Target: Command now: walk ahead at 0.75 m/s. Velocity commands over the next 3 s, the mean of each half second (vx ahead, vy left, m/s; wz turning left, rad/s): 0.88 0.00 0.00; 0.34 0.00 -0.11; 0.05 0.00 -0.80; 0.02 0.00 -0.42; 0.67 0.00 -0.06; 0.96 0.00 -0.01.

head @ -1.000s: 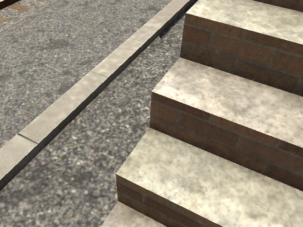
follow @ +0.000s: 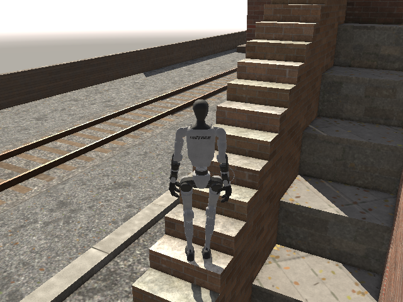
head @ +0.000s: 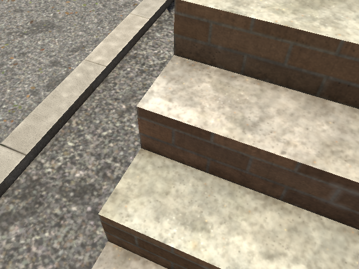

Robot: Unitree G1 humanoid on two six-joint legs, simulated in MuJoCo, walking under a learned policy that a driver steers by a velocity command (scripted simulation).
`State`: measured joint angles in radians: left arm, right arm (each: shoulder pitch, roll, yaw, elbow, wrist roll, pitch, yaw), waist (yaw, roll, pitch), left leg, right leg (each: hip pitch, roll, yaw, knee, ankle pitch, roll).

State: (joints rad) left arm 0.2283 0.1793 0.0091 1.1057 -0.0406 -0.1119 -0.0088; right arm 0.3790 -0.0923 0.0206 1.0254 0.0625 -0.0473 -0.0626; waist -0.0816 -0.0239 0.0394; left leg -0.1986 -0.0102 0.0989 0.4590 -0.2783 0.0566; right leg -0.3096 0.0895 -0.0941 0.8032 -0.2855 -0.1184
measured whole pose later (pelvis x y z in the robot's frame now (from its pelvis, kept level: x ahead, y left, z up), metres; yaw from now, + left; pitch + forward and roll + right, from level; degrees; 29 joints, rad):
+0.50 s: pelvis +0.12 -0.11 +0.13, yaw -2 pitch +2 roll +2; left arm 0.15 0.10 -0.02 0.82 0.00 -0.08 -0.05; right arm 0.05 -0.28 -0.03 0.63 -0.01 -0.12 -0.03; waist -0.02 0.05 0.02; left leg -0.68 -0.04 -0.12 1.75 -0.03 0.12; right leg -0.53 0.03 0.03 0.99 -0.48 -0.03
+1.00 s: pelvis +0.21 -0.09 +0.19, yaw -6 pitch +0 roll +0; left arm 0.26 0.20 0.05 0.98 -0.05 -0.02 -0.02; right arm 0.30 -0.15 0.01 0.85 0.01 0.03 -0.08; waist -0.02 -0.04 0.04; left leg -0.30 0.07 0.12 0.54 -0.24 0.00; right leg -0.45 0.03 -0.03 1.27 -0.49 -0.01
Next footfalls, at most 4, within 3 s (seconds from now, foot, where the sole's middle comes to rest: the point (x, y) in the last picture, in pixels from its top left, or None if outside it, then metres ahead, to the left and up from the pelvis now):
0.28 right None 0.17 -0.21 -0.59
0.88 left None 0.29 0.04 -0.59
1.28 right None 0.18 -0.21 -0.59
1.90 left None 0.30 0.04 -0.59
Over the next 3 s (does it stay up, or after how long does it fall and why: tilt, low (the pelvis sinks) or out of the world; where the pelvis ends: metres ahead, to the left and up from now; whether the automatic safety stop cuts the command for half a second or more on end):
stays up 0.47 -0.14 0.37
